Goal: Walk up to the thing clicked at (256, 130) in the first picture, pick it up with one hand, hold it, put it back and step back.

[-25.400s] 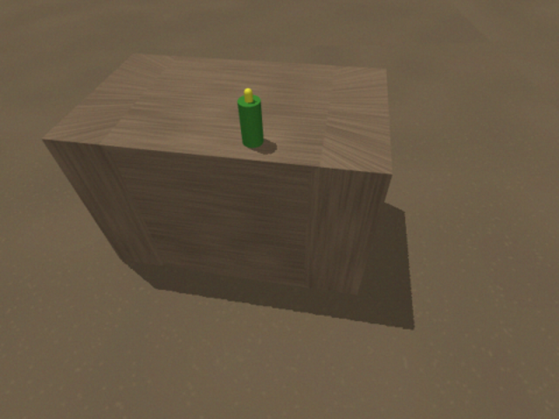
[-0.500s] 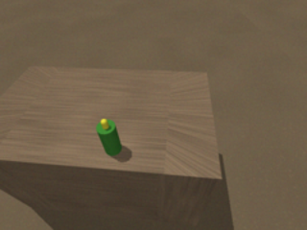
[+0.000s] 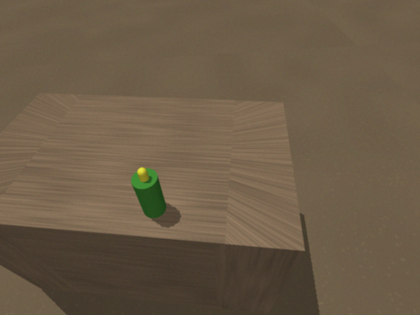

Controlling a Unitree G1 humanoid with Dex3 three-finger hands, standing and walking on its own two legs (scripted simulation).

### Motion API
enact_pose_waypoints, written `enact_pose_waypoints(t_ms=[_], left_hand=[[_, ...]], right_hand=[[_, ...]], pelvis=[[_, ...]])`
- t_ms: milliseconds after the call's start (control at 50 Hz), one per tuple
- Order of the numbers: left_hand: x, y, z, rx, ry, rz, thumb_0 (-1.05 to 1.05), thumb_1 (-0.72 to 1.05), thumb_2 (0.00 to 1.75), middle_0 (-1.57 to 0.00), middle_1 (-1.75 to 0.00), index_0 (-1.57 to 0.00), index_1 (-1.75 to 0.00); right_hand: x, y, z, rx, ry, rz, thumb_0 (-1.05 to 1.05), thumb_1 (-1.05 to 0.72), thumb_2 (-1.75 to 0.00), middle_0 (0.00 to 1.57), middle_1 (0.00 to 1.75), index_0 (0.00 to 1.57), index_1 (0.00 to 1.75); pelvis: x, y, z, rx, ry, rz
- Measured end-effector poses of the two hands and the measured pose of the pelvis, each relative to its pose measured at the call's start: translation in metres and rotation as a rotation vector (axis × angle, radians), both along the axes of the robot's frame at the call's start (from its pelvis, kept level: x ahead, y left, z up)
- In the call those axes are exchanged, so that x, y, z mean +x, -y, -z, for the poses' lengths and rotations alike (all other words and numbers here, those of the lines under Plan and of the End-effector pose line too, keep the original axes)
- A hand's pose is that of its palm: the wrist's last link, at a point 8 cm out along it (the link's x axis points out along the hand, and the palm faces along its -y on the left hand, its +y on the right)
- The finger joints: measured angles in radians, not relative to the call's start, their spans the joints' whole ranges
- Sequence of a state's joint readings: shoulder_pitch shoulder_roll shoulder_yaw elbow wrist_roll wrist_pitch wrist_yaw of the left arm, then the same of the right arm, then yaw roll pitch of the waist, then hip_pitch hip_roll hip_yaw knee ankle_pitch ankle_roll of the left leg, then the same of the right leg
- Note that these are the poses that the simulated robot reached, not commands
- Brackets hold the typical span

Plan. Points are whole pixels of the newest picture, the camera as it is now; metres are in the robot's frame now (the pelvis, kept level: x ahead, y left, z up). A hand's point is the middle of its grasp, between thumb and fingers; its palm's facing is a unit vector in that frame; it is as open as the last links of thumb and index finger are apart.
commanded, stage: home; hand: left
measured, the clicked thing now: (148, 190) +0.42 +0.19 -0.05
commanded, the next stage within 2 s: stand in 0.02 s
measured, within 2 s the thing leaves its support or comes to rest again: neither
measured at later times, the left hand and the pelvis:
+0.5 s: hand out of the picture +0.07 +0.25 -0.15, palm faces -0.01 -0.94 -0.35, open 11.1 cm; pelvis +0.00 +0.00 +0.00, yaw +0 degrees
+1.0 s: hand out of the picture +0.07 +0.25 -0.15, palm faces -0.01 -0.94 -0.35, open 7.4 cm; pelvis +0.00 +0.00 +0.00, yaw +0 degrees
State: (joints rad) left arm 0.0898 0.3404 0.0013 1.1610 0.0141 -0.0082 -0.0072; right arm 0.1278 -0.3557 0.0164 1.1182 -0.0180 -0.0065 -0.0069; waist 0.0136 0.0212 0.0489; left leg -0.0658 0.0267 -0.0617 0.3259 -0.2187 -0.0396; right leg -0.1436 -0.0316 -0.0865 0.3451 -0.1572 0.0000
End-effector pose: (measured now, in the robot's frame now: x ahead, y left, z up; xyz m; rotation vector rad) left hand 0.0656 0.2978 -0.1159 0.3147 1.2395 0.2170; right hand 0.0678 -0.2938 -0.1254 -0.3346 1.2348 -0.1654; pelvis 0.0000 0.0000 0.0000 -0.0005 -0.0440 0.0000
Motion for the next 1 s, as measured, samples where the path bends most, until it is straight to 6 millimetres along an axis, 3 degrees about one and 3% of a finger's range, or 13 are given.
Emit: enact_pose_waypoints(t_ms=[180,260,480,580,680,1000], left_hand=[[-0.002,-0.001,0.000,0.002,0.000,0.001,-0.01,-0.55,0.05,-0.06,-0.06,-0.06,-0.06],[-0.003,-0.002,0.000,0.003,-0.005,0.001,-0.01,-0.46,0.14,-0.11,-0.14,-0.11,-0.14],[-0.006,-0.001,0.001,0.000,-0.015,0.000,0.00,0.20,0.70,-0.19,-0.28,-0.19,-0.28],[-0.005,0.000,0.001,-0.003,-0.013,0.002,0.00,0.55,0.82,-0.20,-0.29,-0.20,-0.29],[-0.004,0.000,0.001,-0.004,-0.010,0.002,0.00,0.76,0.87,-0.20,-0.30,-0.20,-0.30],[0.000,0.000,0.001,-0.004,-0.010,0.003,0.00,0.90,0.90,-0.20,-0.30,-0.20,-0.30]], right_hand=[[-0.004,0.000,0.000,0.002,-0.003,0.005,0.00,-0.90,-0.90,0.20,0.30,0.20,0.30],[-0.006,0.000,0.000,0.002,-0.011,0.008,0.00,-0.90,-0.90,0.20,0.30,0.20,0.30],[-0.010,0.001,0.001,0.002,-0.024,0.014,0.00,-0.90,-0.90,0.20,0.30,0.20,0.30],[-0.008,0.001,0.000,0.002,-0.019,0.012,0.00,-0.90,-0.90,0.20,0.30,0.20,0.30],[-0.006,0.001,0.000,0.002,-0.013,0.011,0.00,-0.90,-0.90,0.20,0.30,0.20,0.30],[-0.002,0.000,-0.001,0.001,-0.007,0.009,0.00,-0.90,-0.90,0.20,0.30,0.20,0.30]], pelvis=[[-0.001,0.000,0.000,0.000,0.001,0.000],[-0.001,0.000,0.000,-0.001,0.000,0.000],[0.000,0.000,0.000,0.000,-0.002,0.001],[0.000,0.000,0.000,0.000,-0.002,0.001],[0.000,0.001,0.000,-0.001,-0.002,0.002],[0.002,0.000,0.000,0.001,-0.003,0.004]])
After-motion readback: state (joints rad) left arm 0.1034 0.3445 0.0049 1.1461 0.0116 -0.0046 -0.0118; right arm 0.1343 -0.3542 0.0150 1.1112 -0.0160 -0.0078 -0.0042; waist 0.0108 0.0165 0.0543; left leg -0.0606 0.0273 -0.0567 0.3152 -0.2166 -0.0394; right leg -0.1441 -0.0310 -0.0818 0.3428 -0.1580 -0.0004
